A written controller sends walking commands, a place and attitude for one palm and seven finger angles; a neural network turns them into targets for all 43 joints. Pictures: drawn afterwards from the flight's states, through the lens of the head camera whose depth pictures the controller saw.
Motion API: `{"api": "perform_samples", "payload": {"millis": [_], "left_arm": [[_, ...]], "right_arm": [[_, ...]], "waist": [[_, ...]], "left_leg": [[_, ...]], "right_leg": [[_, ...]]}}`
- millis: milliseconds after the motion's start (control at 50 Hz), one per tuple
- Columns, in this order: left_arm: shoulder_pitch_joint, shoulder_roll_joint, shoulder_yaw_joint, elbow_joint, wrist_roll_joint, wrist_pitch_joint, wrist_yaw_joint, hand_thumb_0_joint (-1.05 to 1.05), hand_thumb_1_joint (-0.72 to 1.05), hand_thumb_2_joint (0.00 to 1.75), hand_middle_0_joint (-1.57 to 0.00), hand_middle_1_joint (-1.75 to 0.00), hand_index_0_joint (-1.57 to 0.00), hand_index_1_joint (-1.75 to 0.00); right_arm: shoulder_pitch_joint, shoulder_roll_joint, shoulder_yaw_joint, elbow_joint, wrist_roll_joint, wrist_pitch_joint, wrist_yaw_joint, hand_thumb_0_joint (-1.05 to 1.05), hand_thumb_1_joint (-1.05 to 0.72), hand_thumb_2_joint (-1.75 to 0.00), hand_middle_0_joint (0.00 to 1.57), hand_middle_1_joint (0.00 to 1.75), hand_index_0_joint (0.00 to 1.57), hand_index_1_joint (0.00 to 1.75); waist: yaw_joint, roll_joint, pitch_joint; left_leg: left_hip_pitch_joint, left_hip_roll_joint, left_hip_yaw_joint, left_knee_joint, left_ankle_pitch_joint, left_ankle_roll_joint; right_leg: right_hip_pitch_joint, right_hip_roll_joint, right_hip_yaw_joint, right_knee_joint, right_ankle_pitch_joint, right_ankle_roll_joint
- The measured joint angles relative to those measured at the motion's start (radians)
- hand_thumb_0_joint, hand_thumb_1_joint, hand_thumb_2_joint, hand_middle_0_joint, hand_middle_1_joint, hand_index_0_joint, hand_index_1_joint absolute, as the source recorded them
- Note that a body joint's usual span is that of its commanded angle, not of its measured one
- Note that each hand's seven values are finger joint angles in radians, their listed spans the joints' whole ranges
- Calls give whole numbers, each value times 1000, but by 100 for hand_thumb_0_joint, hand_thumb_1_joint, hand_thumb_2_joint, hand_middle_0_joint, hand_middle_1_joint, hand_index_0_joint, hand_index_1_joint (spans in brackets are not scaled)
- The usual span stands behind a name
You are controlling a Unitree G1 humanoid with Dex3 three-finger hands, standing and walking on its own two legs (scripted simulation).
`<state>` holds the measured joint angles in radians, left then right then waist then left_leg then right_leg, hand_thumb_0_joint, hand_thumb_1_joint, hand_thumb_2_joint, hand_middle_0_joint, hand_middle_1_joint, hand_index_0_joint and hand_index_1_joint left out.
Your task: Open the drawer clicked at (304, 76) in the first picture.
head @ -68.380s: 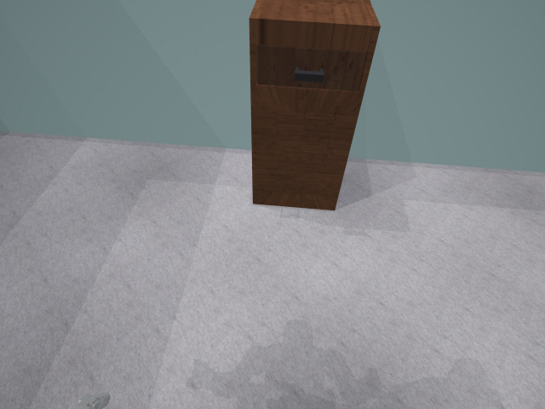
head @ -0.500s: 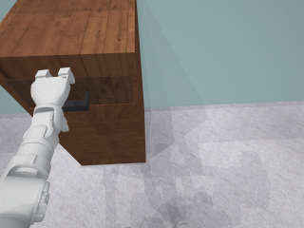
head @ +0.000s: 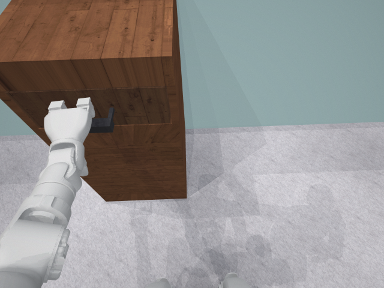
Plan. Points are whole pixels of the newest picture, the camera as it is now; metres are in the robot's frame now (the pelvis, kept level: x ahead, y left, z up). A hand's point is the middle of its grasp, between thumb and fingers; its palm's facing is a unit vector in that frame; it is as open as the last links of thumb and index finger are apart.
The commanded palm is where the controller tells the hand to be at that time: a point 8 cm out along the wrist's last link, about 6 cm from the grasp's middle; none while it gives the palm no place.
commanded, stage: lower the fingers behind the handle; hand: left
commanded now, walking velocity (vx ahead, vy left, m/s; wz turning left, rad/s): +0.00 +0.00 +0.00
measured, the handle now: (93, 118) +0.51 +0.26 +0.00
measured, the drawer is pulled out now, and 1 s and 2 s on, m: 0.00 0.00 0.01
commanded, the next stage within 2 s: close the thumb around the handle in 1.18 s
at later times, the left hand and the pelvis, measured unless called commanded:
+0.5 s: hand (101, 138) +0.45 +0.23 +0.00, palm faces +0.01 +0.01 -1.00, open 13.9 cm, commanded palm +0.42 +0.23 +0.04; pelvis +0.00 +0.00 -0.01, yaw +0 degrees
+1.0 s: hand (104, 143) +0.45 +0.23 -0.03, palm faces +0.02 +0.01 -1.00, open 13.8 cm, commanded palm +0.43 +0.23 +0.03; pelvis -0.01 +0.00 -0.03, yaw +0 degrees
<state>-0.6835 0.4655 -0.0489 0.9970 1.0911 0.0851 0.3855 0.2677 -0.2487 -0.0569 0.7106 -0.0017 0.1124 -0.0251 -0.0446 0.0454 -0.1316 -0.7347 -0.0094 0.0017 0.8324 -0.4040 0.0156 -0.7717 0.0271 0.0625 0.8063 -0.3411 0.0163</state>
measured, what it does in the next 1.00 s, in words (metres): stands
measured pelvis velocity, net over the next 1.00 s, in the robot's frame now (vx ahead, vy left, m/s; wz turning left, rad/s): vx -0.01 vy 0.00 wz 0.01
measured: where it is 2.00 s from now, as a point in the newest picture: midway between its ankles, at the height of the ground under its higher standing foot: outside the picture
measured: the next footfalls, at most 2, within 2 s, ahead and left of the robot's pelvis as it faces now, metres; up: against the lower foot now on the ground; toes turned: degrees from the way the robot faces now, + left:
none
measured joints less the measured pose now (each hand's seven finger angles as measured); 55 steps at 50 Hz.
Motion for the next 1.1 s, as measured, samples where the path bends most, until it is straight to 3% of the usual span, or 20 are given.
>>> {"api": "perform_samples", "payload": {"millis": [40,80,140,200,280,360,400,540,620,700,860,980,1100], "left_arm": [[2,-2,-29,-15,-40,12,-51,0,-49,30,-32,-120,-29,-118],[-3,-2,-57,-45,-65,-28,-108,0,-49,30,-32,-120,-27,-117],[-20,-10,-90,-58,-48,-120,-155,0,-49,30,-32,-120,-27,-117],[-19,-28,-63,-58,-12,-200,-140,0,-49,30,-32,-120,-28,-118],[18,-35,27,-88,25,-241,-38,0,-49,30,-33,-124,-30,-119],[42,-24,58,-62,57,-175,59,0,-49,30,-33,-124,-31,-119],[42,-22,40,-58,54,-160,89,0,-49,30,-30,-122,-31,-120],[-24,-44,-3,13,15,-76,41,0,-49,30,-29,-119,-30,-124],[-47,-27,-8,50,19,-81,-5,0,-49,30,-30,-120,-30,-124],[-34,-6,5,49,21,-124,-39,0,-49,30,-31,-120,-30,-123],[-7,14,29,-16,46,-210,28,0,-49,30,-25,-120,-31,-121],[-23,-15,14,3,51,-164,96,0,-49,30,-26,-120,-32,-121],[-57,-35,0,56,32,-86,71,0,-49,30,-28,-120,-34,-122]], "right_arm": [[18,7,-1,8,3,-4,-14,0,-91,-90,20,30,20,30],[35,13,1,17,2,-15,-32,0,-91,-90,20,30,20,30],[44,15,7,25,-3,-26,-49,0,-90,-90,20,30,20,30],[39,9,10,12,-6,-28,-48,0,-90,-90,20,30,20,30],[31,-4,5,-16,-16,-22,-29,0,-90,-90,20,30,20,30],[22,-12,-4,-13,-23,-13,-2,0,-91,-90,20,30,20,30],[15,-9,-5,-3,-19,-10,5,0,-91,-90,20,30,20,30],[2,12,16,19,-4,-4,-11,0,-91,-90,20,30,20,30],[8,11,29,3,-3,-5,-22,0,-90,-90,20,30,20,30],[20,0,28,-15,-6,-12,-30,0,-90,-90,20,30,20,30],[38,-15,0,-3,-19,-36,-27,0,-90,-90,20,30,20,30],[24,-9,-4,28,-23,-32,-10,0,-91,-90,20,30,20,30],[5,7,18,26,-17,-19,-9,0,-91,-90,20,30,20,30]], "waist": [[2,1,2],[1,-4,1],[-13,-18,-9],[-32,-31,-22],[-40,-33,-32],[-26,-19,-35],[-19,-15,-28],[-29,-17,-26],[-44,-21,-32],[-49,-26,-33],[-37,-29,-38],[-36,-17,-46],[-50,-12,-36]], "left_leg": [[19,-2,-10,-15,5,0],[36,-5,-22,-22,7,-1],[38,-5,-32,-12,0,-4],[11,0,-26,14,-14,-6],[-42,7,-5,56,-32,-5],[-86,9,6,88,-43,-4],[-93,8,6,91,-42,-3],[-67,5,-4,57,-21,-6],[-63,6,-5,52,-17,-8],[-83,9,-1,71,-22,-9],[-182,7,-7,154,-49,-8],[-211,3,-14,182,-59,-5],[-177,2,-10,151,-47,-3]], "right_leg": [[24,-3,-9,-17,3,-2],[46,-6,-22,-27,1,-4],[53,-7,-32,-21,-8,-7],[23,-1,-26,5,-17,-9],[-41,8,-6,52,-29,-8],[-91,11,4,88,-37,-4],[-98,11,4,92,-37,-3],[-69,6,-6,60,-22,-7],[-66,8,-7,56,-17,-9],[-87,11,-3,75,-21,-10],[-182,11,-11,150,-45,-8],[-204,7,-17,171,-55,-4],[-172,6,-13,141,-42,-2]]}}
